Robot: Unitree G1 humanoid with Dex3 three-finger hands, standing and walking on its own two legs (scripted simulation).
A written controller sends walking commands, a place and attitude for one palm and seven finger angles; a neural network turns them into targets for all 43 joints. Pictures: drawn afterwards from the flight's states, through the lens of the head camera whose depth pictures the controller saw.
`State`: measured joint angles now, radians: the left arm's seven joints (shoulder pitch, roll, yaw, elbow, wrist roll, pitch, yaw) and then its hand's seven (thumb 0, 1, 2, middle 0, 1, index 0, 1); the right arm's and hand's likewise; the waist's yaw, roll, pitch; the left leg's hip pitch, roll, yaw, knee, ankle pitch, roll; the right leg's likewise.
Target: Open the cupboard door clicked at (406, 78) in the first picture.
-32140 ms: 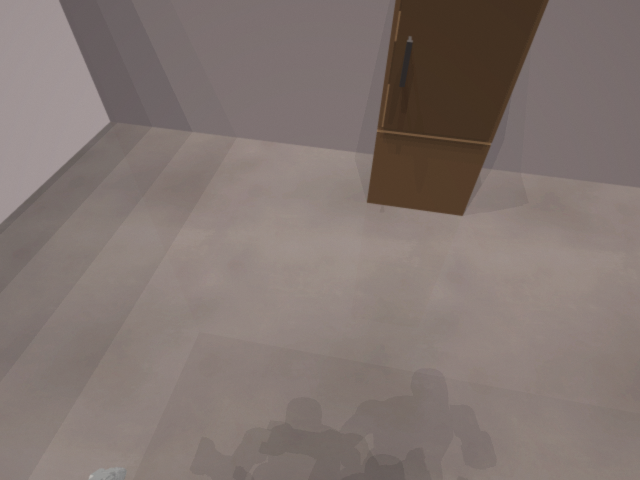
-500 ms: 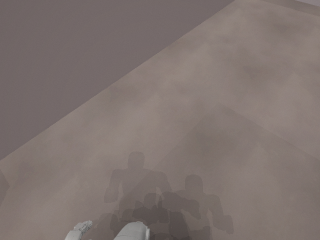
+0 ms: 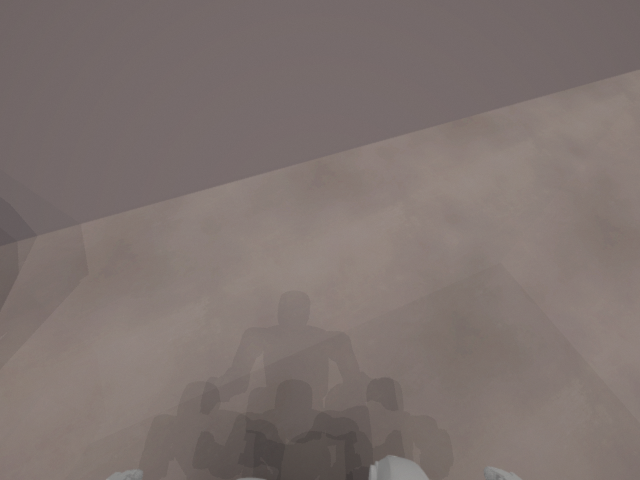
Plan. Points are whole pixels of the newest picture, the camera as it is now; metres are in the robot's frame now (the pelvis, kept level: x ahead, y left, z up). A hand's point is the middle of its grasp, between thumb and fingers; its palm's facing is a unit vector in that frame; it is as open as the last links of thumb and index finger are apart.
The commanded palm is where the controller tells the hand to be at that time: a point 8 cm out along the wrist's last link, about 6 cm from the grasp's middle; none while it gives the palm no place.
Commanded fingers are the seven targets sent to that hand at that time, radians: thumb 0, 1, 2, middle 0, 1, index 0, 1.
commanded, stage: turn to face it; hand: left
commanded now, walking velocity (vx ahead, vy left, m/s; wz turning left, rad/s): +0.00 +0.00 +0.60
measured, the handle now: out of the picture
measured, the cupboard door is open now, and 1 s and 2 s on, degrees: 42 42 42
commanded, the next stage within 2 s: take the last steps up to it in 1.98 s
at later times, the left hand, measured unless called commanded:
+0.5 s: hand out of the picture +0.02 +0.14 -0.15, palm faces +0.33 -0.91 -0.26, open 7.3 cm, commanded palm none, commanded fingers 0.00 0.90 0.90 -0.20 -0.30 -0.20 -0.30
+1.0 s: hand out of the picture -0.05 +0.21 -0.16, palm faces +0.60 -0.76 -0.24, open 7.4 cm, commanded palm none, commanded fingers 0.00 0.90 0.90 -0.20 -0.30 -0.20 -0.30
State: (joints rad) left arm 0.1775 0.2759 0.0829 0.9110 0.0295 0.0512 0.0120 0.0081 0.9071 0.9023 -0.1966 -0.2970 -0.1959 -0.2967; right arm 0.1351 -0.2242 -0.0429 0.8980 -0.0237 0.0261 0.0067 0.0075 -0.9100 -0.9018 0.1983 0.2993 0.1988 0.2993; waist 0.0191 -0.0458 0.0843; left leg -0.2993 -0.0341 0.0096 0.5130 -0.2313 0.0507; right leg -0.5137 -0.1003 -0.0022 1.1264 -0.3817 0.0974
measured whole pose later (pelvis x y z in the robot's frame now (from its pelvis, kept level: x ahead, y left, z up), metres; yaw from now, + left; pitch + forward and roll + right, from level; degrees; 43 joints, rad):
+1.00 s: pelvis +0.01 -0.02 +0.01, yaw +36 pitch +2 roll -2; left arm 0.15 0.26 0.08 0.89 0.03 0.05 0.01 0.01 0.91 0.90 -0.20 -0.30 -0.20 -0.30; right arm 0.15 -0.21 -0.04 0.91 -0.02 0.03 0.01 0.01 -0.91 -0.90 0.20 0.30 0.20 0.30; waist 0.01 -0.03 0.08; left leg -0.27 -0.05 -0.06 0.47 -0.22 0.05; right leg -0.51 -0.09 0.01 1.04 -0.37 0.11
